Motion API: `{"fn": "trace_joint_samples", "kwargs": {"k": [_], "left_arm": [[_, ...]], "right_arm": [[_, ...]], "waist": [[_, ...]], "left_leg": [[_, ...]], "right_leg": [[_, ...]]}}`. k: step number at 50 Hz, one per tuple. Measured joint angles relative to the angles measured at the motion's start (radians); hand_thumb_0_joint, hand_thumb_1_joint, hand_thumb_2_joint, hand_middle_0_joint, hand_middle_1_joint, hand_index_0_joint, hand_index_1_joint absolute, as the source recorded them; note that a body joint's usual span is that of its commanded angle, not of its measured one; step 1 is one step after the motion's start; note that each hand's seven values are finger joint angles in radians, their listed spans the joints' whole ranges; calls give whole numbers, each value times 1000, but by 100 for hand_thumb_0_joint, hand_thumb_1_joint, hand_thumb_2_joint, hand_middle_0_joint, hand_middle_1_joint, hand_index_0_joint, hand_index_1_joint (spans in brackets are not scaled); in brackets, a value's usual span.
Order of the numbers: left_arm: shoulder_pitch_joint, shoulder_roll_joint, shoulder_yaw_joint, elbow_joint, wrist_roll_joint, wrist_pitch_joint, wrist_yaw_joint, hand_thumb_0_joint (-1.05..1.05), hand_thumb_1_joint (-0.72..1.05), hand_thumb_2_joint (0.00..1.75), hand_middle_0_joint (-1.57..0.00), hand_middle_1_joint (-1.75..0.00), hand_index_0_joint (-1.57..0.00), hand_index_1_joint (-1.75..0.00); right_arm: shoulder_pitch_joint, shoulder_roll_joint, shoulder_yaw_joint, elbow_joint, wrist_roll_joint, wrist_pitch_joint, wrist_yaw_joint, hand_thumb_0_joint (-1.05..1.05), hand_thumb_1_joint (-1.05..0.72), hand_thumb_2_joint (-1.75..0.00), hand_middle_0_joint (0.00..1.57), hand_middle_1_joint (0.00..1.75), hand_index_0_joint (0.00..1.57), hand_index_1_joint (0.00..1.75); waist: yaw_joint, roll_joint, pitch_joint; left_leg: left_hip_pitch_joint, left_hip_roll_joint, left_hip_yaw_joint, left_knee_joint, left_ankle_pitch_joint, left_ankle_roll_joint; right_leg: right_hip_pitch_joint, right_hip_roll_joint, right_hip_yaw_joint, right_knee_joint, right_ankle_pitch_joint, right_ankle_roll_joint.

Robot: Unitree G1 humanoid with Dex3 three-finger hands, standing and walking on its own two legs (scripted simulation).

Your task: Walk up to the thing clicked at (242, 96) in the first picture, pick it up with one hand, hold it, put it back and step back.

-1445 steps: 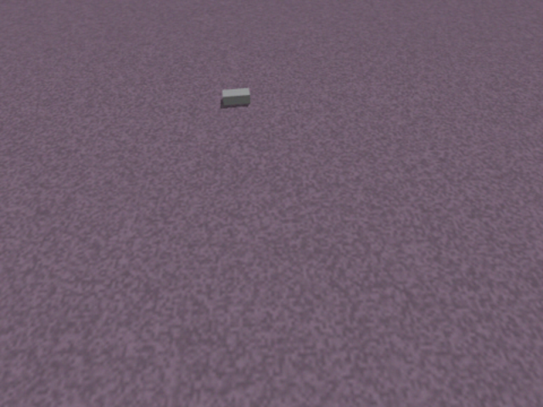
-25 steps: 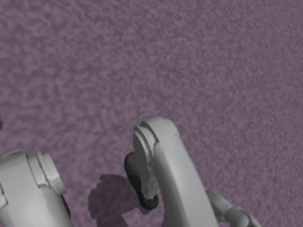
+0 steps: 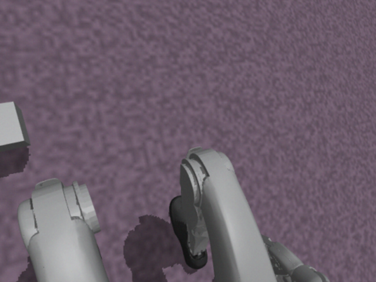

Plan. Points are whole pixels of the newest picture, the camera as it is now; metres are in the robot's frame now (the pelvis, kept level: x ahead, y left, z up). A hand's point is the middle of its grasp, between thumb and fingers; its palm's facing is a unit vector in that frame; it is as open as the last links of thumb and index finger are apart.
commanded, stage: settle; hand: left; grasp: from above
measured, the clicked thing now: out of the picture +0.42 +0.35 -0.23
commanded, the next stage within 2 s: lift in 0.48 s
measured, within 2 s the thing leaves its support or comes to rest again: neither
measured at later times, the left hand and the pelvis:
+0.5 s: hand out of the picture +0.40 +0.35 -0.12, palm faces -0.46 -0.09 -0.89, open 11.2 cm; pelvis -0.01 -0.01 +0.03, yaw +4 degrees
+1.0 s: hand out of the picture +0.37 +0.35 -0.03, palm faces -0.46 -0.11 -0.88, open 11.2 cm; pelvis -0.02 +0.00 +0.09, yaw +7 degrees
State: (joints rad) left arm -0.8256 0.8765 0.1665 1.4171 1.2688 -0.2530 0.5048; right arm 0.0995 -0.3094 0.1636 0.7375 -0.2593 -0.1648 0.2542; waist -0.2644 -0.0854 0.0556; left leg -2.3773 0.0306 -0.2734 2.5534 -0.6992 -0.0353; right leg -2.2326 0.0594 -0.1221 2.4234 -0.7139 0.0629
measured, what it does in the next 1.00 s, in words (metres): rises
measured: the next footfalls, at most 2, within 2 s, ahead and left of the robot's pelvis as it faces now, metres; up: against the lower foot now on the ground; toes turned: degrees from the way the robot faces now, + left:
none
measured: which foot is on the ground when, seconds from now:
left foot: down 0.00-1.00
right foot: down 0.00-1.00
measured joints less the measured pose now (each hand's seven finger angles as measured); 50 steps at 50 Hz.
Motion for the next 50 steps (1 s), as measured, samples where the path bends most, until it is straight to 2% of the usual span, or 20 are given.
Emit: {"fn": "trace_joint_samples", "kwargs": {"k": [6, 12, 15, 26, 34, 41, 50], "left_arm": [[-14, -54, -52, -44, -21, 32, -78, 1, -19, 65, -54, -73, -59, -67], [-37, -82, -85, -55, -34, 32, -154, 1, -20, 66, -56, -72, -60, -66], [-40, -88, -84, -67, -38, 17, -181, 1, -21, 66, -56, -72, -60, -66], [-40, -89, -84, -119, -31, -19, -218, 1, -21, 66, -56, -72, -60, -66], [-37, -105, -84, -154, -34, -2, -228, 1, -21, 66, -57, -72, -61, -66], [10, -145, -88, -235, -84, 44, -297, 1, -22, 66, -57, -71, -61, -65], [117, -189, -112, -393, -139, 55, -378, 1, -22, 66, -58, -71, -62, -65]], "right_arm": [[-3, 4, -48, -11, 53, 29, -5, 1, -91, -90, 20, 30, 20, 29], [-12, 3, -62, -29, 91, 62, -22, 1, -91, -90, 20, 30, 20, 29], [-9, 5, -65, -33, 104, 78, -33, 0, -92, -90, 20, 30, 20, 29], [30, 14, -80, -25, 124, 127, -78, 1, -92, -90, 20, 30, 20, 29], [61, 23, -102, -19, 138, 146, -99, 1, -92, -90, 20, 30, 20, 29], [77, 34, -133, -23, 167, 162, -110, 1, -92, -90, 20, 30, 20, 29], [78, 37, -167, -47, 203, 188, -129, 1, -92, -90, 21, 30, 20, 29]], "waist": [[28, 37, -47], [45, 62, -69], [52, 67, -74], [66, 72, -73], [67, 83, -96], [80, 100, -131], [122, 113, -180]], "left_leg": [[9, 1, 30, -45, 15, 7], [27, 2, 53, -91, 35, 10], [37, 4, 60, -107, 42, 10], [52, 1, 78, -141, 62, 11], [61, -2, 91, -174, 70, 15], [102, 2, 112, -238, 70, 21], [200, 9, 137, -340, 72, 26]], "right_leg": [[4, -11, 18, -28, 4, 1], [15, -19, 33, -59, 16, -1], [20, -21, 37, -68, 23, -1], [31, -28, 48, -91, 36, -5], [41, -36, 55, -119, 37, -8], [76, -43, 66, -174, 37, -6], [164, -50, 78, -268, 41, -9]]}}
